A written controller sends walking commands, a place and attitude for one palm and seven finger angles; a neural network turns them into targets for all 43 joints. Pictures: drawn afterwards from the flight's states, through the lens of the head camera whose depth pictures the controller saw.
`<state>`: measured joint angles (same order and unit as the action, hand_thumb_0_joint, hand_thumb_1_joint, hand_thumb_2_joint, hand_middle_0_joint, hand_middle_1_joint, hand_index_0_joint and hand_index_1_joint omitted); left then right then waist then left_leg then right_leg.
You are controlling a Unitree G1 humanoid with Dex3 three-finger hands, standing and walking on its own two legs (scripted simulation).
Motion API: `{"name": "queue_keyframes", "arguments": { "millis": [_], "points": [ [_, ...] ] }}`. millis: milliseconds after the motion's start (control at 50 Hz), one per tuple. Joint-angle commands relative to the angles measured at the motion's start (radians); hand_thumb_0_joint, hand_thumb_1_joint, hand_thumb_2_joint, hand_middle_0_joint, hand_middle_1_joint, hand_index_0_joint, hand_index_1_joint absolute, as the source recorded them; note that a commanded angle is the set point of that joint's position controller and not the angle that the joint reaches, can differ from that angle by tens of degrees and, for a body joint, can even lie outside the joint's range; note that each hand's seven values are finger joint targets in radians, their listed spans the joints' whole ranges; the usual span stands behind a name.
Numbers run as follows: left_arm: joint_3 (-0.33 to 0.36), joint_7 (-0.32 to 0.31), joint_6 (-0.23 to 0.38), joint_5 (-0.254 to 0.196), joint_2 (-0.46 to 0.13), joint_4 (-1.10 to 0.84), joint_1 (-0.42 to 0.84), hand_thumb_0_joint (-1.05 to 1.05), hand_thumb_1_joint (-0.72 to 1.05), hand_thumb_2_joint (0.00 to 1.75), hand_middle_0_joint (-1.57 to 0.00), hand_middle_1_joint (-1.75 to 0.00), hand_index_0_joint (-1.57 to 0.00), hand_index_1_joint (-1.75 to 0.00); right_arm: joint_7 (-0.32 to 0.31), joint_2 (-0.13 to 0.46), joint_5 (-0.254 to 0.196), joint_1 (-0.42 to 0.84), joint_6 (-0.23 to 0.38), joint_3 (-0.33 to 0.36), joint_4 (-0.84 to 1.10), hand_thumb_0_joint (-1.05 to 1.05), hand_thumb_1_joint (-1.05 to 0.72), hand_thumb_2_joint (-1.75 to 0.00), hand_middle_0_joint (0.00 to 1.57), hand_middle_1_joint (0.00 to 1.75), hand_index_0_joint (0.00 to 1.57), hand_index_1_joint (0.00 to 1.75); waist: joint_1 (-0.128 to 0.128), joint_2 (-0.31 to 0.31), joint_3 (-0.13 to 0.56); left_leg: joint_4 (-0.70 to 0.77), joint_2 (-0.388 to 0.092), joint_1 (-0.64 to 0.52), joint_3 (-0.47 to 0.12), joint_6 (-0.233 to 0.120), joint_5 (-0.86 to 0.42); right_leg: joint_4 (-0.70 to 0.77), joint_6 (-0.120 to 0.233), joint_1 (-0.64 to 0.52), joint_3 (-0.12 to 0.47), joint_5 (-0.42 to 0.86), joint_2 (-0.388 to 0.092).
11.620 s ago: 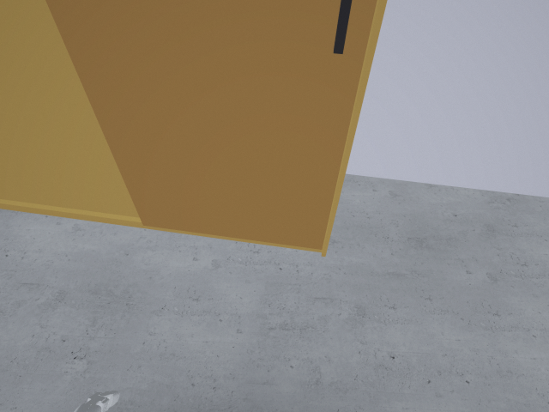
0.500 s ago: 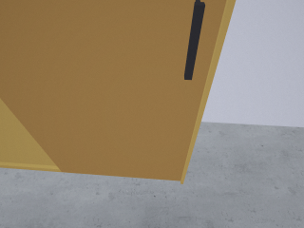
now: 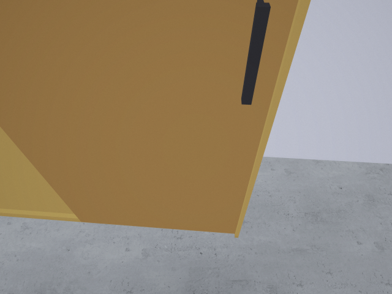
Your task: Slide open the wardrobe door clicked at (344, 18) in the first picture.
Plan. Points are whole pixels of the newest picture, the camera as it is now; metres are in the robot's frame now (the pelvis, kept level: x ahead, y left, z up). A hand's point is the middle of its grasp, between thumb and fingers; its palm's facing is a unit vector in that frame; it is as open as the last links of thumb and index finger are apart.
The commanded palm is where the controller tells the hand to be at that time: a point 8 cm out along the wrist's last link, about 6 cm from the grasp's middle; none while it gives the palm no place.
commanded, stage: look again from close up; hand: right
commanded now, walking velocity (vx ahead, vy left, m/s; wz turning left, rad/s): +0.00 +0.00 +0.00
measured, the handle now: (252, 56) +0.52 -0.09 +0.24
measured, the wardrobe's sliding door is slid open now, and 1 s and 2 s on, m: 0.00 0.00 0.00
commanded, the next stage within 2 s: raise the hand with hooked fingers in 0.44 s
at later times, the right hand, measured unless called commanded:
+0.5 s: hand out of the picture -0.01 -0.15 -0.18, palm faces +0.02 +0.99 -0.14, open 7.4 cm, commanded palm none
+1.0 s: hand (291, 279) +0.17 -0.16 -0.02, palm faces +0.12 +0.99 +0.00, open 8.7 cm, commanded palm +0.16 -0.23 +0.03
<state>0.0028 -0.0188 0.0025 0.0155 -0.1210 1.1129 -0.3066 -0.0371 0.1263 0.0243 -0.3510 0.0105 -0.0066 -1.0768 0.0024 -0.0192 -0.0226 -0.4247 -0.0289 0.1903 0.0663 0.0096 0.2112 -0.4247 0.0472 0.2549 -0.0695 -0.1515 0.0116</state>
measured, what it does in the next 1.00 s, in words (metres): stands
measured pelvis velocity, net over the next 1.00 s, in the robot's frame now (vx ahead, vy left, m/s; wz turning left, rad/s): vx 0.02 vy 0.03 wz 0.00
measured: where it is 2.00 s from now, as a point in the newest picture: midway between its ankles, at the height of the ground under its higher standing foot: outside the picture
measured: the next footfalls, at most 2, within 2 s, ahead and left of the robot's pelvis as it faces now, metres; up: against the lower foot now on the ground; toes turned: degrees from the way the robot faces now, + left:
none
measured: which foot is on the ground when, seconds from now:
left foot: down 0.00-1.00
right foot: down 0.00-1.00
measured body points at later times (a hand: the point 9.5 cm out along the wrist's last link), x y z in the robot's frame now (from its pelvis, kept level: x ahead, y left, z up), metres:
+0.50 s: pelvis +0.01 +0.00 +0.00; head +0.02 -0.01 +0.45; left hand +0.00 +0.22 -0.16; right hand -0.01 -0.20 -0.17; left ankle +0.01 +0.13 -0.74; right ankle +0.05 -0.09 -0.74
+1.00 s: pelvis +0.02 +0.03 -0.04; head +0.03 +0.01 +0.41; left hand +0.25 +0.28 -0.06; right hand +0.16 -0.22 -0.02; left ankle +0.01 +0.13 -0.74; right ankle +0.05 -0.09 -0.74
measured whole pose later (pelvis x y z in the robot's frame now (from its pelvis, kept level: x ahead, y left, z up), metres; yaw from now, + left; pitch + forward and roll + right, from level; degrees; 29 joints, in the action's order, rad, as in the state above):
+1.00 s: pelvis +0.02 +0.03 -0.04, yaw +0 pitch +4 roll +0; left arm 0.06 -0.03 0.18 -0.02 -0.24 0.48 -0.16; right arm 0.20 0.21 -0.23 -0.60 0.27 0.15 0.04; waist 0.02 -0.05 0.06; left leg -0.83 -0.01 0.46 0.08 -0.04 0.45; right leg -0.83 0.00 0.53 -0.04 -0.37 -0.03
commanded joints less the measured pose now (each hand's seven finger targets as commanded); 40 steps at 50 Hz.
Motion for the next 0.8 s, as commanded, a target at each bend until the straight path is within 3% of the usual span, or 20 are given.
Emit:
{"name": "queue_keyframes", "arguments": {
  "millis": [0, 60, 180, 420, 500, 520, 540, 560, 580, 600, 620, 660, 680, 720, 740, 760, 780],
  "points": [
    [0.016, -0.002, 0.019, -0.005, -0.101, -0.028, -0.055, 0.00, 0.90, 0.90, -0.20, -0.30, -0.20, -0.30, -0.006, 0.074, -0.004, -0.087, 0.013, 0.017, 0.022, 0.00, -0.90, -0.90, 0.20, 0.30, 0.20, 0.30, 0.002, 0.025, -0.067, 0.092, -0.075, 0.037, -0.090, -0.037, 0.052, 0.143, -0.021, 0.039, 0.149, -0.176, -0.117],
    [0.017, -0.003, 0.020, -0.006, -0.101, -0.030, -0.054, 0.00, 0.90, 0.90, -0.20, -0.30, -0.20, -0.30, -0.006, 0.077, -0.004, -0.093, 0.015, 0.016, 0.022, 0.00, -0.90, -0.90, 0.20, 0.30, 0.20, 0.30, 0.004, 0.011, -0.047, 0.093, -0.077, 0.026, -0.090, -0.037, 0.028, 0.135, -0.018, 0.019, 0.145, -0.146, -0.118],
    [0.015, -0.003, 0.020, -0.006, -0.097, -0.026, -0.055, 0.00, 0.90, 0.90, -0.20, -0.30, -0.20, -0.30, -0.006, 0.078, -0.005, -0.082, 0.017, 0.015, 0.022, 0.00, -0.90, -0.90, 0.20, 0.30, 0.20, 0.30, 0.000, -0.002, -0.069, 0.104, -0.081, 0.041, -0.095, -0.038, 0.041, 0.124, -0.021, 0.014, 0.134, -0.123, -0.110],
    [0.012, -0.004, 0.024, -0.006, -0.102, -0.019, -0.047, 0.00, 0.90, 0.90, -0.20, -0.30, -0.20, -0.30, -0.005, 0.083, -0.007, -0.078, 0.018, 0.015, 0.017, 0.00, -0.90, -0.90, 0.20, 0.30, 0.20, 0.30, 0.001, 0.029, -0.047, 0.099, -0.082, 0.026, -0.093, -0.037, 0.010, 0.119, -0.022, -0.015, 0.127, -0.084, -0.115],
    [0.011, -0.005, 0.025, -0.007, -0.101, -0.017, -0.046, 0.00, 0.90, 0.90, -0.20, -0.30, -0.20, -0.30, -0.005, 0.083, -0.006, -0.075, 0.018, 0.015, 0.015, 0.00, -0.90, -0.90, 0.20, 0.30, 0.20, 0.30, 0.002, 0.007, -0.050, 0.099, -0.082, 0.017, -0.093, -0.037, -0.004, 0.118, -0.021, -0.013, 0.127, -0.069, -0.115],
    [0.008, 0.002, 0.031, -0.009, -0.142, -0.090, 0.069, 0.00, 0.90, 0.90, -0.20, -0.30, -0.20, -0.30, -0.039, 0.111, 0.007, -0.099, 0.028, 0.004, -0.016, 0.00, -0.90, -0.90, 0.20, 0.30, 0.20, 0.30, 0.035, 0.061, -0.095, 0.100, -0.111, 0.072, -0.133, -0.043, -0.105, -0.068, -0.047, 0.022, 0.080, -0.021, -0.111],
    [0.026, -0.043, 0.166, -0.054, -0.317, -0.474, 0.043, 0.00, 0.90, 0.90, -0.20, -0.30, -0.20, -0.30, -0.038, 0.316, -0.211, 0.629, 0.231, 0.078, 1.586, 0.00, -0.88, -0.89, 0.20, 0.32, 0.20, 0.32, -0.132, 0.249, 0.414, -0.018, 0.006, 0.005, -0.018, -0.039, -0.079, 0.023, -0.031, -0.296, 0.067, 0.006, -0.010],
    [-0.024, -0.084, 0.247, -0.079, -0.216, -0.427, 0.164, 0.00, 0.90, 0.90, -0.20, -0.30, -0.20, -0.30, -0.095, 0.391, -0.151, 0.503, 0.202, 0.166, 1.536, 0.00, -0.85, -0.88, 0.20, 0.33, 0.20, 0.33, -0.056, 0.301, 0.329, -0.098, 0.034, 0.055, -0.003, -0.042, 0.031, 0.067, -0.045, -0.271, 0.059, -0.096, -0.058],
    [0.001, -0.081, 0.291, -0.049, -0.238, -0.379, 0.103, 0.00, 0.90, 0.90, -0.20, -0.30, -0.20, -0.30, -0.135, 0.222, -0.149, 0.238, 0.167, 0.086, 1.308, 0.00, -0.83, -0.87, 0.21, 0.34, 0.21, 0.34, -0.038, 0.262, 0.298, -0.124, 0.032, 0.081, 0.039, -0.050, 0.138, 0.103, -0.060, -0.142, 0.098, -0.236, -0.070],
    [-0.001, -0.061, 0.291, -0.082, -0.185, -0.351, 0.100, 0.00, 0.90, 0.90, -0.20, -0.30, -0.20, -0.30, -0.137, 0.000, -0.150, -0.114, 0.052, -0.050, 1.021, 0.00, -0.81, -0.86, 0.21, 0.36, 0.21, 0.36, -0.040, 0.142, 0.110, -0.124, 0.037, 0.173, 0.044, -0.046, 0.144, 0.107, -0.051, -0.038, 0.133, -0.294, -0.069],
    [0.007, -0.060, 0.300, -0.088, -0.221, -0.436, 0.081, 0.00, 0.90, 0.90, -0.20, -0.30, -0.20, -0.30, -0.128, 0.001, -0.201, -0.006, 0.048, -0.065, 1.272, 0.00, -0.78, -0.85, 0.21, 0.37, 0.21, 0.37, -0.034, 0.171, 0.076, -0.116, 0.028, 0.148, 0.045, -0.037, 0.145, 0.082, -0.046, 0.020, 0.154, -0.325, -0.055],
    [0.018, -0.073, 0.346, -0.082, -0.241, -0.505, 0.127, 0.00, 0.90, 0.90, -0.20, -0.30, -0.20, -0.30, -0.104, 0.011, -0.194, -0.006, 0.134, -0.082, 1.359, 0.00, -0.74, -0.83, 0.21, 0.40, 0.21, 0.40, -0.051, 0.083, 0.042, -0.075, 0.017, 0.169, 0.019, -0.028, 0.197, 0.007, -0.038, 0.040, 0.135, -0.328, -0.036],
    [0.027, -0.069, 0.349, -0.058, -0.251, -0.508, 0.124, 0.00, 0.90, 0.90, -0.20, -0.30, -0.20, -0.30, -0.097, 0.038, -0.183, -0.021, 0.170, -0.046, 1.294, 0.00, -0.71, -0.82, 0.21, 0.42, 0.21, 0.42, -0.062, -0.068, 0.011, -0.071, 0.027, 0.233, 0.017, -0.027, 0.256, -0.036, -0.040, 0.079, 0.138, -0.317, -0.029],
    [0.050, -0.049, 0.337, -0.040, -0.254, -0.532, 0.148, 0.00, 0.90, 0.90, -0.20, -0.30, -0.20, -0.30, -0.017, -0.031, -0.209, -0.191, 0.256, -0.024, 1.071, 0.00, -0.67, -0.80, 0.22, 0.45, 0.22, 0.45, -0.026, -0.278, -0.070, -0.118, 0.038, 0.353, 0.043, -0.021, 0.336, -0.129, -0.050, 0.206, 0.117, -0.286, -0.026],
    [0.062, -0.034, 0.327, -0.037, -0.252, -0.547, 0.151, 0.00, 0.90, 0.90, -0.20, -0.30, -0.20, -0.30, 0.046, -0.024, -0.231, -0.302, 0.310, 0.022, 0.980, 0.00, -0.64, -0.79, 0.22, 0.47, 0.22, 0.47, 0.007, -0.352, -0.067, -0.141, 0.038, 0.380, 0.042, -0.022, 0.353, -0.176, -0.058, 0.264, 0.100, -0.256, -0.022],
    [0.079, -0.012, 0.310, -0.044, -0.254, -0.562, 0.151, 0.00, 0.90, 0.90, -0.20, -0.30, -0.20, -0.30, 0.121, 0.031, -0.253, -0.413, 0.360, 0.102, 0.928, 0.00, -0.62, -0.78, 0.22, 0.48, 0.22, 0.48, 0.057, -0.309, -0.050, -0.149, 0.032, 0.347, 0.020, -0.034, 0.304, -0.197, -0.068, 0.282, 0.079, -0.199, -0.013],
    [0.083, 0.004, 0.295, -0.042, -0.259, -0.602, 0.172, 0.00, 0.90, 0.90, -0.20, -0.30, -0.20, -0.30, 0.199, 0.064, -0.288, -0.428, 0.409, 0.140, 0.951, 0.00, -0.60, -0.77, 0.22, 0.50, 0.22, 0.50, 0.056, -0.302, -0.023, -0.171, 0.025, 0.313, 0.011, -0.040, 0.246, -0.225, -0.073, 0.290, 0.066, -0.164, -0.004]
  ]
}}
